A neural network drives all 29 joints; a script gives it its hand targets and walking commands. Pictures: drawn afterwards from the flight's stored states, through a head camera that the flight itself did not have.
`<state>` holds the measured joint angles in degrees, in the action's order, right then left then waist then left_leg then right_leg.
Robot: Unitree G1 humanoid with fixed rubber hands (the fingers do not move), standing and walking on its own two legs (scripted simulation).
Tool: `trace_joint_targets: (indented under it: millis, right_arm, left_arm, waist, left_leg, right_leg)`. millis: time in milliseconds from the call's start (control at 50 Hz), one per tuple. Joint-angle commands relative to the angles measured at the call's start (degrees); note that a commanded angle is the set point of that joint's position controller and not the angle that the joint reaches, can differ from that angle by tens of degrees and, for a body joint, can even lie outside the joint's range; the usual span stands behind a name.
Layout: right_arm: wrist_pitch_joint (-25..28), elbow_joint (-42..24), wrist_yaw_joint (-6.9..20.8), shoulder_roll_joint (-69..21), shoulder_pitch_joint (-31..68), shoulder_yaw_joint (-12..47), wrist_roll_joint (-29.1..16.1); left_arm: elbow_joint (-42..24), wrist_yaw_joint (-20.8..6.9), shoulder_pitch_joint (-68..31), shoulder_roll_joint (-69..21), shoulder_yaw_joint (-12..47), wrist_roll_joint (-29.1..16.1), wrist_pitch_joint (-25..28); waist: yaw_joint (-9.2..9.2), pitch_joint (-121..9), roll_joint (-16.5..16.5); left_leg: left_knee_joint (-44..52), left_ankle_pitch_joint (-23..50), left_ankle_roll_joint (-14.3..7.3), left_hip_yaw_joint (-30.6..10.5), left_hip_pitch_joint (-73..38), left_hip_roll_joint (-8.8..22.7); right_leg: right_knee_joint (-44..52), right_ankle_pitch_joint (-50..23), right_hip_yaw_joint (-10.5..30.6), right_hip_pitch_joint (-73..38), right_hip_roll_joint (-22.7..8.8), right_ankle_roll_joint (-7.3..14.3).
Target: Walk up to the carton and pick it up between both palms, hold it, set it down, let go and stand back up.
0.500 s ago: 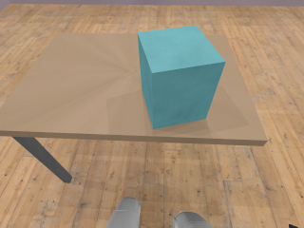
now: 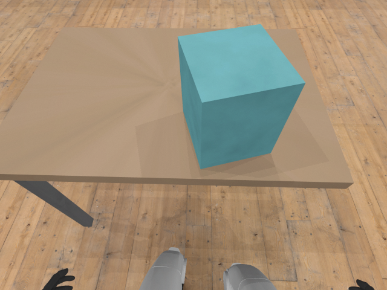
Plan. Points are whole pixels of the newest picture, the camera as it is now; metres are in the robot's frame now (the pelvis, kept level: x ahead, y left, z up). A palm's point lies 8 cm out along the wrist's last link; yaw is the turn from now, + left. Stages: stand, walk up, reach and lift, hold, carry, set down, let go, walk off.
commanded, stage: walk up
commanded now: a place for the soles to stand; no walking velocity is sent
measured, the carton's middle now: (228, 100) +0.52 -0.02 +0.04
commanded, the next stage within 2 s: none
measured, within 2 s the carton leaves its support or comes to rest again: neither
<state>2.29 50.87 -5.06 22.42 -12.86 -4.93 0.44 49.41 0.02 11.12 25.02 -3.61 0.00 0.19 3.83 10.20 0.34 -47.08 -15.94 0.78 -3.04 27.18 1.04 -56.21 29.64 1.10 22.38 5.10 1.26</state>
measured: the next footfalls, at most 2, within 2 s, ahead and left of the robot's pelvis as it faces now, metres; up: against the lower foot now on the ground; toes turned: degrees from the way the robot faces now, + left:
right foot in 0.20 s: +0.02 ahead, -0.13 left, +0.00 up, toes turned +1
left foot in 0.44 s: +0.07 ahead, +0.10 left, +0.00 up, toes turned +1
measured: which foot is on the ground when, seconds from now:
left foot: down 0.00-0.22, up 0.24-0.42, down 0.44-1.00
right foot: up 0.00-0.18, down 0.20-1.00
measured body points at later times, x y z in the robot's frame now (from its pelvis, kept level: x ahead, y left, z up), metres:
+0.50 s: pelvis -0.04 +0.00 -0.01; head -0.01 +0.01 +0.44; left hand +0.04 +0.34 -0.12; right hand +0.05 -0.34 -0.10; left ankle +0.02 +0.13 -0.70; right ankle -0.03 -0.12 -0.69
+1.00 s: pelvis -0.03 -0.02 +0.00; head +0.00 +0.00 +0.44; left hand +0.06 +0.32 -0.11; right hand +0.07 -0.35 -0.10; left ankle +0.01 +0.13 -0.69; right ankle -0.02 -0.13 -0.70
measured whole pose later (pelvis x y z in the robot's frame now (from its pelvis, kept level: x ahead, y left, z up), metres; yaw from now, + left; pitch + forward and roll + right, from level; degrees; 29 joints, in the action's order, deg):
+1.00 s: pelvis -0.03 -0.02 +0.00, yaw +1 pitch -4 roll +1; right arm 3.4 52.8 -3.6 23.5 -12.2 -4.6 0.4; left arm 49.4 -0.1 9.8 25.0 -3.6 0.0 -0.1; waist 2.0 8.4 -2.2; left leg -51.7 -25.1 0.6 -4.2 23.7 -1.5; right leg -51.6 26.8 0.5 20.2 0.1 0.9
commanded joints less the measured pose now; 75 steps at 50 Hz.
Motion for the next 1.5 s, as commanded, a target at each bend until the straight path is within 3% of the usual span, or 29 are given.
trace_joint_targets:
  millis: [0,120,160,200,240,400,440,480,580,600,640,680,720,740,780,820,900,940,980,1080,1120,1140,1160,1180,1200,1260,1340,1400,1480]
  right_arm:
    - [0.4,-4.4,0.3,17.4,2.1,-2.6,0.4]
    - [-0.3,-6.3,1.1,17.6,3.8,-3.2,1.2]
    - [-1.2,-8.0,1.5,16.6,10.2,-2.9,1.2]
    - [-1.6,-8.8,0.8,10.4,8.2,-1.3,-0.3]
    - [-1.4,-6.3,1.0,15.7,5.4,-3.2,0.5]
    - [2.1,0.4,2.8,14.0,-8.7,-2.2,-0.8]
    - [3.5,-0.8,1.5,21.1,-9.3,-3.4,1.1]
    - [2.6,-2.6,1.7,22.3,-3.4,-3.3,0.0]
    - [1.8,-3.1,1.9,15.3,6.6,-1.5,0.1]
    - [1.7,-3.2,2.0,11.9,4.6,-0.3,-0.7]
    - [1.0,-2.2,1.5,14.1,5.1,-0.7,-0.4]
    - [1.7,-1.5,2.2,14.7,0.4,-1.4,-0.2]
    - [2.7,1.1,2.4,12.9,-2.6,-0.9,-0.4]
    - [3.3,0.6,2.3,14.2,-5.4,-2.0,-0.5]
    - [3.7,-0.5,2.3,20.1,-5.9,-2.7,0.1]
    - [3.1,-0.7,1.8,22.2,-2.9,-3.4,0.3]
    - [2.3,-2.3,1.9,16.5,5.7,-1.0,0.2]
    - [1.6,-3.5,1.7,11.2,6.5,0.0,-1.1]
    - [2.4,-2.5,1.7,16.9,5.8,-1.9,-0.4]
    - [4.3,-1.4,2.5,16.3,-3.3,-2.8,-0.7]
    - [5.4,3.8,1.9,15.2,-19.2,-3.3,-1.4]
    - [6.2,3.5,1.0,20.7,-23.7,-5.3,-0.5]
    - [6.2,2.6,0.4,24.4,-22.0,-5.6,-0.7]
    - [5.5,-0.1,0.1,24.8,-17.5,-5.6,-1.7]
    - [5.2,0.0,0.2,24.2,-13.7,-4.4,-1.1]
    - [4.7,-0.7,0.3,20.2,-7.6,-3.5,-0.2]
    - [4.8,-1.2,0.0,18.9,-8.6,-3.2,0.0]
    - [4.1,-3.6,0.7,17.6,-5.1,-2.8,0.0]
    - [2.7,-5.4,1.1,14.7,1.3,-1.4,-0.1]
  left_arm:
    - [-1.8,0.8,4.2,9.9,-3.1,0.9,-1.4]
    - [-0.8,-0.3,2.6,10.2,-4.3,1.2,-1.6]
    - [3.5,-0.7,10.4,10.7,-5.2,1.8,-1.0]
    - [2.4,-0.1,9.8,17.2,-6.4,2.6,-0.4]
    - [-3.3,0.3,-4.2,18.5,-6.3,2.7,-0.2]
    - [-3.9,-1.1,-5.5,12.6,-4.0,2.5,-0.6]
    - [-4.5,-0.8,-1.5,5.1,-1.4,0.8,-0.5]
    - [-1.9,0.1,-1.0,11.4,-2.5,1.1,-0.7]
    - [1.1,-0.3,4.1,11.8,-4.2,1.3,1.5]
    - [2.1,0.0,7.0,14.1,-5.1,1.4,2.1]
    - [-0.6,0.1,0.3,16.1,-4.5,1.5,2.1]
    - [-1.4,-0.2,-2.8,15.5,-4.5,1.6,2.1]
    - [-3.0,-0.5,-6.2,12.9,-3.3,1.2,1.5]
    - [-3.6,-0.6,-7.8,10.4,-3.1,0.9,1.2]
    - [-3.3,-0.1,-5.2,8.9,-2.7,0.6,0.4]
    - [-3.2,-0.4,-3.4,10.4,-2.5,0.9,-0.3]
    - [1.4,-0.6,2.8,11.1,-3.6,1.4,1.4]
    - [1.2,-0.3,3.6,15.9,-4.7,1.7,1.9]
    - [-2.0,-2.2,5.8,18.2,-5.7,2.6,1.5]
    - [-4.9,-2.7,1.4,16.4,-5.5,2.2,0.6]
    - [-7.7,-3.0,-6.3,14.3,-4.8,1.7,0.0]
    - [-9.6,-2.8,-6.3,9.0,-3.6,0.9,0.4]
    - [-10.0,-2.4,-4.9,7.2,-2.0,1.2,0.3]
    - [-8.7,-2.1,-2.4,11.4,-3.1,1.4,-0.8]
    - [-6.9,-1.6,-3.1,13.1,-4.0,1.3,-1.2]
    - [-4.7,-1.6,-0.8,10.0,-3.5,0.4,-0.8]
    - [-5.8,-1.2,-2.6,11.0,-3.8,2.0,-1.7]
    - [-3.4,-0.8,-1.7,9.7,-3.2,0.9,-0.2]
    - [0.3,-0.4,6.4,10.2,-4.3,1.1,1.2]
  waist:
    - [-2.34,-11.5,6.7]
    - [-3.80,-9.9,14.0]
    - [1.87,-8.6,10.8]
    - [2.27,0.8,-14.2]
    - [-0.68,1.4,-3.1]
    - [-6.75,-9.1,-5.6]
    - [-5.65,-12.0,13.5]
    - [-4.49,-13.0,3.8]
    - [0.76,-10.1,3.8]
    - [1.32,-12.2,-6.5]
    - [-0.25,-7.7,-3.2]
    - [-3.33,-7.8,-5.4]
    - [-6.40,-8.5,-7.6]
    - [-6.97,-8.8,-1.6]
    - [-6.12,-13.0,10.1]
    - [-4.97,-13.1,6.0]
    - [0.62,-10.2,3.3]
    - [1.35,-8.2,-12.1]
    - [3.03,-5.2,-11.6]
    - [-1.68,-2.2,-10.4]
    - [-10.88,-11.6,-1.9]
    - [-12.71,-16.5,10.7]
    - [-10.56,-15.0,11.5]
    - [-7.91,-17.7,0.2]
    - [-6.99,-14.3,0.6]
    - [-3.62,-6.6,9.0]
    - [-5.43,-8.4,5.4]
    - [-4.78,-9.9,11.3]
    - [0.94,-12.1,8.8]
  left_leg:
    - [20.9,11.6,-18.3,-25.9,-8.7,19.3]
    - [20.9,-11.2,-14.7,-21.4,-1.2,13.9]
    - [16.3,-16.9,-10.6,-16.8,8.2,11.0]
    - [-13.4,-19.8,-4.3,-3.7,19.1,-6.2]
    - [-20.8,-15.2,-3.1,-5.3,8.5,-3.8]
    - [16.8,-6.6,-3.5,2.5,-18.1,-1.1]
    - [22.4,-0.5,-8.8,-29.7,-24.2,12.7]
    - [24.1,-11.9,-15.2,-40.6,-17.9,17.8]
    - [9.4,3.2,-7.9,-18.7,-1.3,5.9]
    - [-4.1,8.2,-3.9,-7.4,4.3,0.4]
    - [-9.4,-19.7,-2.5,-1.9,6.5,-2.5]
    - [-7.0,-19.4,-2.5,0.4,1.2,-1.3]
    - [7.4,-1.3,-3.8,2.6,-10.2,-0.2]
    - [9.8,8.1,-4.4,-1.7,-16.7,0.2]
    - [19.8,5.2,-13.5,-30.5,-17.5,14.8]
    - [20.4,2.5,-17.6,-36.9,-15.5,17.7]
    - [11.8,2.2,-8.7,-20.1,1.1,7.8]
    - [-8.5,-6.5,-3.3,-2.5,11.3,-4.6]
    - [-16.3,-20.0,-2.8,1.3,16.9,-2.9]
    - [-1.5,-15.1,-2.5,7.6,2.7,-0.4]
    - [17.1,-1.3,-3.2,8.4,-23.4,-2.7]
    - [24.9,2.8,-5.4,-12.6,-32.9,7.6]
    - [25.5,18.3,-8.1,-37.4,-39.0,18.9]
    - [26.4,11.1,-9.1,-46.5,-38.3,23.2]
    - [23.4,16.1,-14.1,-40.3,-32.5,22.3]
    - [20.4,19.5,-12.4,-24.7,-20.2,14.2]
    - [16.2,24.5,-16.7,-24.6,-18.3,17.0]
    - [12.0,35.1,-14.2,-19.4,-15.2,14.2]
    - [-0.4,20.6,-7.8,-8.8,-0.7,7.8]
  right_leg:
    - [-12.7,7.9,4.8,4.7,-4.1,-1.3]
    - [0.8,6.9,2.7,0.4,-6.0,0.7]
    - [16.8,-0.6,-0.2,-11.2,-6.0,2.2]
    - [41.6,17.8,31.3,-4.8,-19.0,3.8]
    - [44.8,21.0,37.6,8.5,-27.5,10.9]
    - [18.6,5.7,10.3,2.6,-12.3,7.5]
    - [-4.6,3.2,1.9,14.0,-4.4,1.0]
    - [-2.5,9.7,5.0,10.8,-6.0,1.0]
    - [22.8,-10.9,5.3,-10.7,-8.9,2.5]
    - [30.1,-11.1,18.0,-17.0,-14.8,4.3]
    - [34.8,-12.0,31.6,-9.1,-26.1,11.4]
    - [30.8,-11.6,26.4,-6.8,-24.3,14.0]
    - [24.7,-17.1,15.7,0.0,-17.8,9.0]
    - [17.9,-20.9,8.3,5.8,-12.3,5.3]
    - [0.4,-5.0,0.5,8.9,-6.7,0.7]
    - [-0.7,10.2,4.0,7.2,-6.2,1.0]
    - [21.2,-6.5,5.9,-9.5,-9.1,3.3]
    - [35.5,-5.7,26.4,-14.3,-20.0,7.4]
    - [41.2,11.8,34.5,-14.4,-23.9,14.5]
    - [31.0,-11.1,20.2,-6.4,-19.3,13.9]
    - [9.9,-26.7,8.0,0.6,-13.4,8.9]
    - [-10.2,-29.3,2.2,8.3,-7.7,4.1]
    - [-13.4,2.6,5.2,21.7,-0.2,0.7]
    - [-14.1,4.4,9.2,20.5,-2.9,0.5]
    - [-14.9,4.0,7.6,20.8,-6.2,0.4]
    - [-13.1,-1.1,6.1,16.4,-8.2,0.2]
    - [-8.9,-1.6,5.1,15.4,-9.8,-0.5]
    - [2.5,-3.4,2.2,8.5,-10.5,-0.4]
    - [21.6,-18.2,0.1,-13.9,-7.7,1.6]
